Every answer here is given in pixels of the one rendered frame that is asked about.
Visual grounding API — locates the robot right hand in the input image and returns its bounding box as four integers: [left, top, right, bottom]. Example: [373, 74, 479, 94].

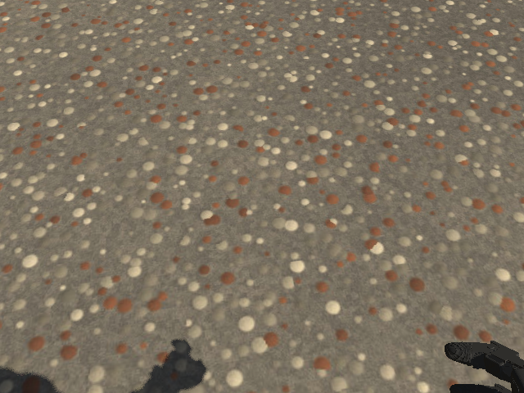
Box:
[445, 341, 524, 393]

